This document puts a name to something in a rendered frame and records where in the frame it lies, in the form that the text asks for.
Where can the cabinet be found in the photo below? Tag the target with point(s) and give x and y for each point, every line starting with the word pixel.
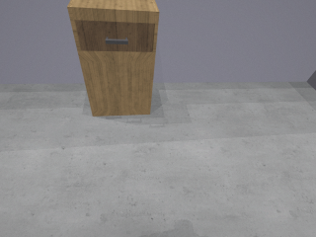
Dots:
pixel 118 83

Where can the handle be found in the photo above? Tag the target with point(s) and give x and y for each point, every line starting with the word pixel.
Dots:
pixel 116 41

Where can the drawer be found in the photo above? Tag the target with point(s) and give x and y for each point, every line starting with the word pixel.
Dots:
pixel 92 36

